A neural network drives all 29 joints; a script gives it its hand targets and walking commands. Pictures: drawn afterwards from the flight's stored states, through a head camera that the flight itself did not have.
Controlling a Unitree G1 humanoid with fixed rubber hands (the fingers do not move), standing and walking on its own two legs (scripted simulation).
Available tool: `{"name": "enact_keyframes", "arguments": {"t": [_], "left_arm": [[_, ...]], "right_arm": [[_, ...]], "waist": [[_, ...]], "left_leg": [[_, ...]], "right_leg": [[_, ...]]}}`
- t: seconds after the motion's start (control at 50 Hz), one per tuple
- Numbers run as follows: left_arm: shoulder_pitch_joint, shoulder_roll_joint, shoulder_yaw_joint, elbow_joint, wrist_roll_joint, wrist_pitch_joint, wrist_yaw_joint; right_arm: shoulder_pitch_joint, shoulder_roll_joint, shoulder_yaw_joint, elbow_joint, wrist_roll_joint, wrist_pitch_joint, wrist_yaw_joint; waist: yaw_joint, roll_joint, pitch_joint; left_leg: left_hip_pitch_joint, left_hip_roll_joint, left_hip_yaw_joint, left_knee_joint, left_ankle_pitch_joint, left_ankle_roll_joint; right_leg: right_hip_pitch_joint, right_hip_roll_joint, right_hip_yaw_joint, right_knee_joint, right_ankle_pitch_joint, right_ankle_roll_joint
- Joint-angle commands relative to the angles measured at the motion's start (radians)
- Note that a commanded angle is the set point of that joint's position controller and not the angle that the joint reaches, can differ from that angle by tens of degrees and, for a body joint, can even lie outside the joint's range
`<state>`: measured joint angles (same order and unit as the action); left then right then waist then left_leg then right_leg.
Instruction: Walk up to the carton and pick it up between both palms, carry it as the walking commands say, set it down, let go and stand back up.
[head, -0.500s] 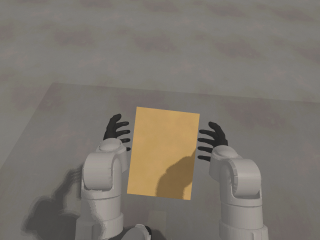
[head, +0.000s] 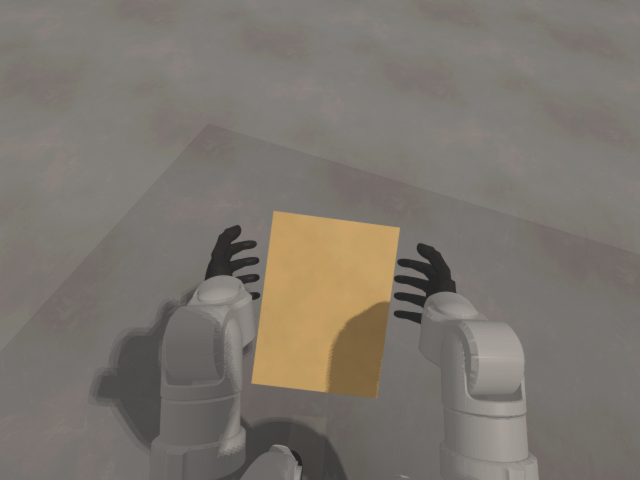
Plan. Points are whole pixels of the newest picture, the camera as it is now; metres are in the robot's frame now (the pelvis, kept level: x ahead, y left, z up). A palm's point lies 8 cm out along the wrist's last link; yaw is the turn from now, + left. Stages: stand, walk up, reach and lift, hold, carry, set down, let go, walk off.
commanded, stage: carry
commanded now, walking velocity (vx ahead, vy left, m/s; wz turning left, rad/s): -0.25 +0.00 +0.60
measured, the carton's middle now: (323, 296) +0.38 +0.02 -0.03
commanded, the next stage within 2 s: none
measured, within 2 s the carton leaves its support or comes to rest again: neither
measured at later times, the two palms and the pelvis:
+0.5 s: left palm out of the picture +0.12 +0.20 +0.08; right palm (376, 438) +0.18 -0.03 +0.08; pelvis -0.15 -0.01 +0.00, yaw +15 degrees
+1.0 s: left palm out of the picture +0.03 +0.14 +0.10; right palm out of the picture +0.10 -0.09 +0.10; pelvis -0.22 -0.08 +0.00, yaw +20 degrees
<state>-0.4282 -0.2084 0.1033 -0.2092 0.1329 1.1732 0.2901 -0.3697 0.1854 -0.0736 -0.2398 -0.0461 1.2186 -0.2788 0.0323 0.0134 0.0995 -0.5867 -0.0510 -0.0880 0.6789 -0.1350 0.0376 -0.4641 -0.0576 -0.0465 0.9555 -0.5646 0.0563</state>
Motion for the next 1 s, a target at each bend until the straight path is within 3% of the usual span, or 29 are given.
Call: {"name": "enact_keyframes", "arguments": {"t": [0.0, 0.06, 0.08, 0.1, 0.12, 0.14, 0.2, 0.26, 0.28, 0.3, 0.32, 0.34, 0.36, 0.38, 0.4, 0.5, 0.58, 0.64, 0.66, 0.68, 0.7, 0.72, 0.78, 0.82, 0.86, 0.9, 0.92, 0.94, 0.98], "left_arm": [[-0.297, -1.079, -0.574, -0.155, -0.471, -0.041, -0.215], [-0.218, -1.057, -0.553, -0.135, -0.441, -0.024, -0.211], [-0.235, -1.088, -0.555, -0.150, -0.450, -0.025, -0.217], [-0.210, -1.069, -0.535, -0.160, -0.433, -0.024, -0.214], [-0.208, -1.075, -0.501, -0.139, -0.414, -0.027, -0.217], [-0.216, -1.066, -0.527, -0.162, -0.423, -0.026, -0.214], [-0.269, -1.058, -0.514, -0.138, -0.398, -0.011, -0.228], [-0.232, -1.023, -0.464, -0.086, -0.343, 0.005, -0.203], [-0.242, -1.020, -0.454, -0.090, -0.330, 0.001, -0.196], [-0.213, -0.998, -0.436, -0.071, -0.328, 0.004, -0.184], [-0.199, -1.009, -0.449, -0.076, -0.329, 0.001, -0.182], [-0.174, -1.034, -0.462, -0.060, -0.331, 0.004, -0.188], [-0.217, -1.013, -0.478, -0.064, -0.339, -0.006, -0.186], [-0.228, -1.028, -0.492, -0.101, -0.364, -0.025, -0.189], [-0.280, -1.045, -0.523, -0.103, -0.380, -0.022, -0.198], [-0.340, -1.090, -0.588, -0.141, -0.465, -0.021, -0.230], [-0.232, -1.053, -0.552, -0.034, -0.426, 0.015, -0.227], [-0.276, -1.070, -0.556, -0.090, -0.433, 0.009, -0.225], [-0.265, -1.052, -0.525, -0.080, -0.420, 0.012, -0.226], [-0.226, -1.039, -0.486, -0.055, -0.394, 0.015, -0.227], [-0.289, -1.041, -0.475, -0.105, -0.399, 0.007, -0.230], [-0.297, -1.035, -0.481, -0.118, -0.411, 0.002, -0.231], [-0.324, -1.042, -0.468, -0.097, -0.399, 0.000, -0.234], [-0.259, -1.026, -0.429, -0.029, -0.375, 0.011, -0.230], [-0.211, -1.004, -0.403, -0.054, -0.355, 0.006, -0.212], [-0.234, -1.010, -0.414, -0.084, -0.352, 0.001, -0.201], [-0.240, -1.011, -0.417, -0.056, -0.337, 0.007, -0.201], [-0.252, -1.004, -0.452, -0.097, -0.349, 0.011, -0.201], [-0.337, -1.030, -0.493, -0.142, -0.377, 0.014, -0.203]], "right_arm": [[-0.409, 0.955, 0.442, -0.262, 0.278, -0.097, 0.175], [-0.385, 0.940, 0.459, -0.271, 0.283, -0.079, 0.174], [-0.476, 0.955, 0.482, -0.340, 0.306, -0.093, 0.172], [-0.386, 0.970, 0.486, -0.297, 0.302, -0.079, 0.175], [-0.448, 0.983, 0.520, -0.316, 0.325, -0.073, 0.175], [-0.454, 0.964, 0.490, -0.281, 0.319, -0.063, 0.183], [-0.452, 1.026, 0.500, -0.193, 0.314, -0.039, 0.202], [-0.463, 0.995, 0.493, -0.159, 0.332, -0.020, 0.206], [-0.466, 1.008, 0.495, -0.146, 0.345, -0.018, 0.211], [-0.425, 0.985, 0.453, -0.112, 0.331, -0.016, 0.204], [-0.414, 0.977, 0.449, -0.108, 0.324, -0.016, 0.209], [-0.447, 0.971, 0.453, -0.115, 0.329, -0.025, 0.211], [-0.413, 0.974, 0.443, -0.092, 0.324, -0.032, 0.210], [-0.373, 0.965, 0.426, -0.126, 0.316, -0.049, 0.207], [-0.436, 0.955, 0.431, -0.162, 0.306, -0.057, 0.206], [-0.435, 0.962, 0.421, -0.240, 0.270, -0.090, 0.180], [-0.369, 0.946, 0.405, -0.173, 0.234, -0.065, 0.160], [-0.434, 0.968, 0.435, -0.226, 0.261, -0.061, 0.164], [-0.429, 0.994, 0.460, -0.185, 0.271, -0.048, 0.164], [-0.437, 1.009, 0.472, -0.167, 0.274, -0.038, 0.162], [-0.455, 1.021, 0.475, -0.180, 0.289, -0.038, 0.170], [-0.477, 0.985, 0.465, -0.201, 0.286, -0.040, 0.167], [-0.556, 1.043, 0.513, -0.198, 0.317, -0.039, 0.177], [-0.520, 1.034, 0.519, -0.165, 0.306, -0.022, 0.167], [-0.529, 1.032, 0.522, -0.166, 0.340, -0.020, 0.177], [-0.517, 1.028, 0.490, -0.134, 0.347, -0.017, 0.189], [-0.521, 1.018, 0.485, -0.117, 0.343, -0.017, 0.195], [-0.446, 0.985, 0.451, -0.118, 0.326, -0.026, 0.192], [-0.457, 1.019, 0.442, -0.095, 0.324, -0.025, 0.194]], "waist": [[-0.050, 0.201, -0.692], [-0.031, 0.307, -0.722], [-0.016, 0.285, -0.751], [0.003, 0.147, -0.726], [0.000, -0.331, -0.660], [-0.008, -0.261, -0.540], [-0.043, -0.129, -0.417], [-0.045, -0.151, -0.507], [-0.047, -0.262, -0.562], [-0.054, -0.180, -0.597], [-0.034, -0.024, -0.642], [-0.006, 0.296, -0.639], [-0.017, 0.281, -0.656], [-0.038, 0.246, -0.681], [-0.044, 0.163, -0.630], [-0.048, 0.217, -0.645], [-0.046, 0.197, -0.645], [-0.032, 0.215, -0.673], [-0.020, 0.148, -0.629], [-0.006, 0.016, -0.612], [-0.009, -0.184, -0.581], [-0.026, -0.291, -0.510], [-0.032, -0.237, -0.464], [-0.032, -0.293, -0.494], [-0.025, -0.192, -0.588], [-0.023, -0.107, -0.685], [-0.021, 0.028, -0.699], [-0.028, 0.171, -0.692], [-0.024, 0.172, -0.673]], "left_leg": [[0.400, 0.263, -0.455, -0.306, 0.385, 0.085], [0.215, 0.187, -0.353, -0.420, 0.181, -0.059], [0.115, 0.119, -0.250, -0.377, 0.097, -0.132], [0.025, -0.026, -0.089, -0.193, -0.134, -0.203], [-0.020, -0.091, 0.084, 0.383, -0.417, -0.173], [-0.013, 0.070, 0.061, 0.618, -0.407, -0.185], [-0.030, 0.123, 0.056, 0.678, -0.293, -0.104], [0.110, 0.096, 0.135, 0.145, -0.220, -0.073], [0.205, 0.091, 0.136, -0.028, -0.186, -0.082], [0.301, 0.080, 0.097, -0.209, -0.117, -0.071], [0.468, 0.191, -0.096, -0.178, 0.228, -0.057], [0.584, 0.371, -0.373, -0.120, 0.895, 0.023], [0.669, 0.423, -0.425, -0.135, 1.024, 0.074], [0.686, 0.398, -0.395, -0.132, 1.006, 0.097], [0.535, 0.354, -0.392, -0.192, 0.649, 0.093], [0.443, 0.299, -0.345, -0.274, 0.142, 0.080], [0.355, 0.302, -0.360, -0.331, -0.065, 0.078], [0.266, 0.251, -0.272, -0.381, -0.199, -0.001], [0.136, 0.202, -0.193, -0.376, -0.253, -0.035], [0.058, 0.122, -0.087, -0.265, -0.272, -0.094], [0.004, 0.004, 0.057, -0.024, -0.234, -0.131], [0.044, 0.052, 0.105, 0.164, -0.292, -0.127], [0.075, 0.093, 0.147, 0.203, -0.207, -0.087], [0.097, 0.083, 0.191, 0.053, -0.159, -0.075], [0.212, 0.066, 0.166, -0.151, 0.039, -0.056], [0.436, 0.204, -0.026, -0.121, 0.469, -0.018], [0.531, 0.261, -0.085, -0.096, 0.618, 0.013], [0.488, 0.280, -0.178, -0.136, 0.562, 0.046], [0.360, 0.249, -0.127, -0.189, 0.253, 0.021]], "right_leg": [[0.072, 0.065, 0.031, -0.088, 0.051, -0.001], [0.403, 0.103, -0.042, -0.359, 0.069, -0.046], [0.560, 0.067, -0.038, -0.515, 0.104, -0.090], [0.662, -0.074, 0.044, -0.641, 0.124, -0.171], [0.448, -0.441, 0.331, -0.638, 0.246, -0.267], [0.229, -0.538, 0.253, -0.642, 0.346, -0.306], [0.087, -0.434, 0.035, -0.560, 0.383, -0.237], [0.263, -0.279, -0.072, -0.316, 0.677, -0.130], [0.286, -0.273, -0.079, -0.220, 0.723, -0.108], [0.281, -0.236, -0.071, -0.127, 0.705, -0.084], [0.139, -0.187, -0.095, -0.080, 0.395, -0.026], [-0.068, -0.069, -0.121, 0.039, -0.023, 0.015], [-0.180, -0.009, -0.031, 0.098, -0.150, 0.026], [-0.165, -0.013, 0.032, 0.106, -0.124, 0.034], [-0.101, -0.010, 0.041, 0.078, -0.072, 0.039], [-0.027, 0.019, 0.029, 0.011, 0.033, 0.004], [0.064, 0.022, 0.023, -0.071, 0.083, -0.004], [0.276, 0.047, -0.025, -0.310, 0.131, -0.031], [0.380, 0.036, -0.031, -0.414, 0.163, -0.042], [0.479, -0.049, 0.065, -0.590, 0.102, -0.073], [0.440, -0.227, 0.250, -0.657, 0.024, -0.132], [0.264, -0.354, 0.296, -0.673, 0.092, -0.160], [0.166, -0.315, 0.158, -0.591, 0.325, -0.166], [0.282, -0.251, 0.065, -0.466, 0.635, -0.148], [0.386, -0.185, 0.025, -0.333, 0.944, -0.108], [0.268, -0.136, -0.009, -0.252, 0.726, -0.047], [0.167, -0.109, -0.016, -0.241, 0.518, -0.031], [0.158, -0.061, -0.022, -0.269, 0.284, -0.018], [0.218, -0.059, -0.006, -0.359, 0.201, -0.041]]}}
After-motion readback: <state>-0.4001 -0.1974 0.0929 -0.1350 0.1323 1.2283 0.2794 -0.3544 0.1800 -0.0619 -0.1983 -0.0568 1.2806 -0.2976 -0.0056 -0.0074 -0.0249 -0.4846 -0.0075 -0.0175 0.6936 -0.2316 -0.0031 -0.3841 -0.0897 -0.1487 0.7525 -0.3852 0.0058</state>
